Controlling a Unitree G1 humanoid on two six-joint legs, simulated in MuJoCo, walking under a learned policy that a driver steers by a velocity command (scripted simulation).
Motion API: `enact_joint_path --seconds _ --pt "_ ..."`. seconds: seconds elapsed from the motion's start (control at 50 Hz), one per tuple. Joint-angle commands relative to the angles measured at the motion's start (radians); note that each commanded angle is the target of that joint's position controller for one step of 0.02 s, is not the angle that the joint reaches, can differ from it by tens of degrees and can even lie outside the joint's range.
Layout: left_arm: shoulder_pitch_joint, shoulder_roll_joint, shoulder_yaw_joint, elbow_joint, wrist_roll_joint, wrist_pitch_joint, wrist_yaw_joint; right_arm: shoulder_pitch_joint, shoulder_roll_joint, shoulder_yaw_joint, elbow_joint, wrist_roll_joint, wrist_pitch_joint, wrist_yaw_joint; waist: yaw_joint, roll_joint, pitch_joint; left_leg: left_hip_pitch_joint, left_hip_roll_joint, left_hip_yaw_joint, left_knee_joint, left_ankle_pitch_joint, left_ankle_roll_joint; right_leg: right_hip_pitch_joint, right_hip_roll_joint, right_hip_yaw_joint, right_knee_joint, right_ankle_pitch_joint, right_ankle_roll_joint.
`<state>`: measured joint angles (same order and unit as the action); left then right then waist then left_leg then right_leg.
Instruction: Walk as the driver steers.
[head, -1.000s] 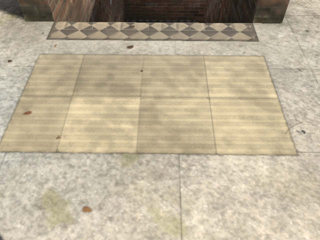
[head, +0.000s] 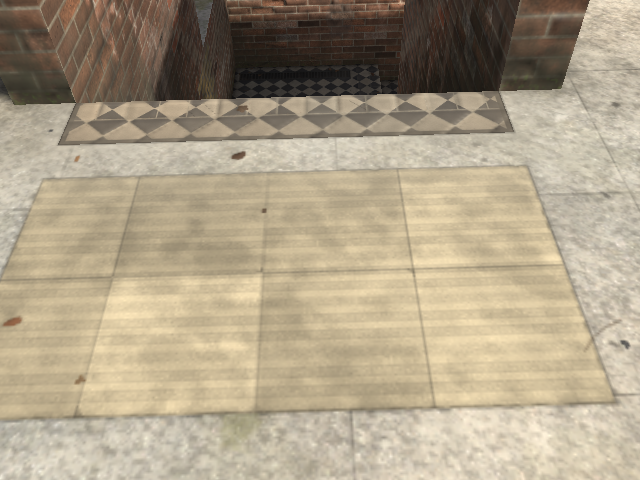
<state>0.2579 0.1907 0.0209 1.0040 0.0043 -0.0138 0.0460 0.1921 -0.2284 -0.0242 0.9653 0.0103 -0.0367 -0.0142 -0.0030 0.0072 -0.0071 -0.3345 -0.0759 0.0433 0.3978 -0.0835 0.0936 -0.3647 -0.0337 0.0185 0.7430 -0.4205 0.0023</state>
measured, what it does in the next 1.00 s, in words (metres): walks ahead: right foot, then left foot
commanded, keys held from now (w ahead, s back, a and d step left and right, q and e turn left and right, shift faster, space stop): w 0.16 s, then no key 0.84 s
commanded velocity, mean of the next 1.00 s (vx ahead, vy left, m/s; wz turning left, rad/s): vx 0.13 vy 0.00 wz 0.00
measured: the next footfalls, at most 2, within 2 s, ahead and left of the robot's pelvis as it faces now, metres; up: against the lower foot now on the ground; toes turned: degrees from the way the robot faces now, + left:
right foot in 0.08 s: +0.04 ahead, -0.12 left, +0.00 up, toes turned -1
left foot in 0.48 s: +0.22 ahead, +0.13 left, +0.00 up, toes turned +3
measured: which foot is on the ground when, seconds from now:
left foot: down 0.00-0.08, up 0.10-0.46, down 0.48-1.00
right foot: up 0.00-0.06, down 0.08-0.50, up 0.52-0.74, down 0.76-1.00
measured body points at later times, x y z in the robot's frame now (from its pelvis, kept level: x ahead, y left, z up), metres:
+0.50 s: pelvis +0.11 +0.02 +0.00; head +0.14 +0.02 +0.45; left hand +0.03 +0.25 -0.15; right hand +0.28 -0.21 -0.13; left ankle +0.18 +0.13 -0.74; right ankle +0.01 -0.11 -0.73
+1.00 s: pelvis +0.15 +0.02 +0.00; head +0.17 +0.02 +0.45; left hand +0.16 +0.26 -0.15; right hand +0.22 -0.22 -0.15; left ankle +0.18 +0.13 -0.74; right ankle +0.14 -0.11 -0.74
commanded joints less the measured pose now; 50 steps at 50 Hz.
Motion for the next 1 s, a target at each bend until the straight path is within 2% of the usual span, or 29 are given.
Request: enact_joint_path --seconds 0.02,0.06,0.08,0.1,0.12,0.14,0.18,0.2,0.24,0.32,0.36,0.4,0.44,0.46,0.48,0.5,0.52,0.54,0.56,0.6,0.66,0.7,0.74,0.76,0.78,0.8,0.84,0.9,1.0 --pt "0.2 0.07 0.026 0.04 0.01 -0.009 -0.006 -0.098 -0.171 -0.047 -0.082 0.03 -0.007 -0.017 0.096 0.107 -0.01 -0.196 0.268 -0.302 -0.303 -0.568 0.095 0.247 0.033 -0.08 -0.124 0.076 -0.061" --pt "0.293 0.06 0.027 0.087 0.024 -0.019 -0.008 -0.144 -0.126 -0.041 -0.106 0.037 -0.007 -0.016 0.141 0.051 0.038 -0.261 0.173 -0.198 -0.185 -0.542 0.013 0.334 0.029 -0.068 -0.34 0.031 -0.12" --pt "0.371 0.097 0.037 0.106 0.019 -0.031 -0.005 -0.16 -0.059 -0.027 -0.123 0.038 -0.009 -0.01 0.143 -0.155 0.025 -0.375 0.091 -0.101 0.144 -0.471 -0.02 0.412 -0.158 0.192 -0.49 -0.136 -0.167" --pt "0.312 0.207 0.063 0.08 -0.002 -0.044 -0.009 -0.149 -0.051 -0.026 -0.138 0.034 -0.022 -0.003 0.101 -0.32 0.092 -0.52 0.033 -0.024 0.349 -0.329 -0.021 0.348 -0.349 0.511 -0.659 -0.363 -0.244" --pt "0.224 0.21 0.064 0.049 0.015 -0.068 -0.006 -0.132 -0.098 -0.038 -0.129 0.027 -0.037 0.0 0.054 -0.252 0.142 -0.531 0.077 -0.117 0.458 -0.268 0.001 0.263 -0.37 0.578 -0.701 -0.4 -0.264" --pt "0.148 0.17 0.057 0.021 0.007 -0.089 -0.005 -0.082 -0.123 -0.046 -0.106 0.021 -0.042 0.007 0.007 -0.19 0.139 -0.535 0.095 -0.143 0.499 -0.173 0.0 0.272 -0.326 0.497 -0.691 -0.288 -0.225" --pt "0.134 0.132 0.049 0.01 -0.011 -0.098 -0.019 -0.053 -0.123 -0.055 -0.067 -0.004 -0.041 0.008 -0.004 -0.11 0.086 -0.501 0.107 -0.109 0.534 -0.103 -0.02 0.309 -0.25 0.326 -0.663 -0.067 -0.163" --pt "0.159 0.109 0.041 0.015 -0.008 -0.097 -0.022 -0.065 -0.107 -0.054 -0.059 -0.009 -0.039 0.008 0.006 -0.09 0.077 -0.474 0.111 -0.089 0.547 -0.064 -0.034 0.302 -0.221 0.248 -0.65 0.068 -0.151" --pt "0.212 0.085 0.029 0.031 0.004 -0.089 -0.025 -0.087 -0.062 -0.045 -0.055 -0.003 -0.033 0.009 0.022 -0.098 0.065 -0.426 0.117 -0.053 0.524 -0.015 -0.058 0.289 -0.18 0.139 -0.619 0.31 -0.148" --pt "0.237 0.128 0.027 0.034 0.013 -0.067 -0.02 -0.199 -0.019 -0.02 -0.085 0.006 -0.028 0.01 0.062 -0.132 0.06 -0.252 0.105 0.0 0.308 0.035 -0.084 0.229 -0.136 0.029 -0.562 0.555 -0.138" --pt "0.255 0.158 0.033 0.044 0.006 -0.061 -0.022 -0.221 -0.035 -0.017 -0.089 0.01 -0.024 0.012 0.075 -0.158 0.055 -0.19 0.089 0.014 0.244 0.007 -0.085 0.238 -0.147 0.03 -0.521 0.592 -0.148" --pt "0.246 0.159 0.037 0.05 -0.005 -0.058 -0.023 -0.222 -0.052 -0.016 -0.092 0.012 -0.023 0.013 0.071 -0.177 0.053 -0.145 0.082 0.009 0.183 -0.032 -0.069 0.26 -0.169 0.052 -0.471 0.632 -0.151" --pt "0.207 0.15 0.038 0.047 -0.019 -0.056 -0.021 -0.15 -0.075 -0.024 -0.069 0.005 -0.028 0.013 0.022 -0.163 0.026 -0.031 0.07 -0.001 0.042 0.039 -0.037 0.279 -0.165 0.071 -0.395 0.644 -0.127" --pt "0.219 0.146 0.039 0.05 -0.019 -0.058 -0.021 -0.088 -0.11 -0.036 -0.045 -0.004 -0.029 0.008 0.001 -0.123 -0.005 0.075 0.074 -0.014 -0.036 0.161 -0.021 0.276 -0.129 0.059 -0.331 0.67 -0.1" --pt "0.224 0.14 0.038 0.04 -0.001 -0.067 -0.02 0.015 -0.18 -0.054 -0.022 -0.013 -0.03 -0.001 -0.02 -0.057 -0.102 0.285 0.176 -0.104 0.035 0.53 0.008 0.189 -0.083 0.018 -0.219 0.576 -0.06" --pt "0.32 0.035 0.013 0.057 0.012 -0.076 -0.02 0.098 -0.212 -0.06 0.0 -0.021 -0.018 -0.006 -0.008 0.111 -0.232 0.595 0.325 -0.226 0.145 0.826 0.128 -0.048 -0.003 -0.042 -0.039 0.235 0.002" --pt "0.318 0.014 0.002 0.061 0.002 -0.069 -0.016 0.149 -0.146 -0.044 0.021 -0.014 -0.007 0.0 -0.045 0.217 -0.317 0.567 0.451 -0.378 0.063 0.774 0.237 -0.074 0.02 -0.022 0.152 -0.169 0.043" --pt "0.264 0.057 0.018 0.051 -0.02 -0.054 -0.013 0.107 -0.101 -0.028 0.017 -0.013 -0.007 0.007 -0.033 0.175 -0.255 0.454 0.434 -0.392 0.002 0.561 0.229 -0.1 0.001 0.023 0.277 -0.267 0.059" --pt "0.205 0.073 0.024 0.036 -0.026 -0.038 -0.006 0.014 -0.093 -0.021 -0.003 -0.017 -0.01 0.009 -0.01 0.124 -0.171 0.33 0.395 -0.341 -0.033 0.409 0.188 -0.115 -0.023 0.034 0.316 -0.239 0.062" --pt "0.166 0.062 0.033 0.028 -0.011 -0.011 0.012 -0.108 -0.08 -0.013 -0.029 -0.022 -0.017 0.009 0.034 0.088 -0.079 0.138 0.33 -0.256 -0.091 0.261 0.137 -0.068 -0.053 0.04 0.236 -0.141 0.07" --pt "0.174 0.026 0.029 0.035 -0.006 0.0 0.025 -0.129 -0.084 -0.015 -0.021 -0.032 -0.006 -0.003 0.055 0.111 -0.058 0.019 0.27 -0.185 -0.116 0.144 0.122 0.074 -0.03 0.002 0.027 -0.047 0.066" --pt "0.177 0.024 0.03 0.047 -0.007 0.007 0.022 -0.137 -0.085 -0.014 -0.018 -0.019 0.002 -0.009 0.068 0.101 -0.06 -0.007 0.247 -0.169 -0.11 0.009 0.11 0.163 -0.011 -0.026 -0.142 0.118 0.05" --pt "0.158 0.047 0.033 0.047 0.01 0.02 0.014 -0.098 -0.066 -0.008 0.005 0.002 0.005 -0.006 0.066 0.075 -0.025 -0.056 0.213 -0.163 -0.119 -0.225 0.05 0.25 -0.01 -0.024 -0.282 0.275 0.022" --pt "0.141 0.071 0.034 0.031 0.019 0.025 0.012 -0.075 -0.06 -0.007 0.017 -0.001 0.005 -0.002 0.049 0.054 0.014 -0.085 0.19 -0.157 -0.121 -0.354 0.007 0.256 -0.05 0.015 -0.319 0.277 0.0" --pt "0.123 0.124 0.044 0.029 0.006 0.027 0.013 -0.048 -0.067 -0.014 0.02 -0.01 0.007 -0.001 0.005 -0.006 0.067 -0.081 0.139 -0.119 -0.131 -0.373 -0.024 0.183 -0.05 0.005 -0.302 0.182 -0.026" --pt "0.11 0.124 0.05 0.041 -0.004 0.021 0.009 -0.055 -0.065 -0.014 0.022 -0.014 0.011 -0.008 0.012 -0.062 0.097 -0.011 0.106 -0.075 -0.1 -0.328 -0.042 0.082 -0.029 -0.001 -0.321 0.063 -0.036" --pt "0.077 0.082 0.045 0.045 0.004 0.002 0.006 -0.049 -0.065 -0.016 0.031 -0.01 0.014 -0.019 0.007 -0.081 0.091 0.052 0.104 -0.065 -0.042 -0.24 -0.039 0.058 -0.027 0.002 -0.353 0.099 -0.018" --pt "0.071 0.067 0.045 0.051 0.0 -0.019 0.002 -0.018 -0.058 -0.015 0.051 -0.012 0.014 -0.02 0.001 -0.074 0.041 0.092 0.095 -0.045 0.008 -0.109 -0.03 0.104 -0.026 0.004 -0.339 0.206 -0.01" --pt "0.081 0.067 0.045 0.062 -0.003 -0.018 0.001 -0.011 -0.053 -0.015 0.069 -0.007 0.017 -0.016 0.005 -0.037 0.016 0.127 0.1 -0.043 0.039 -0.004 -0.031 0.125 -0.017 -0.007 -0.319 0.272 -0.012"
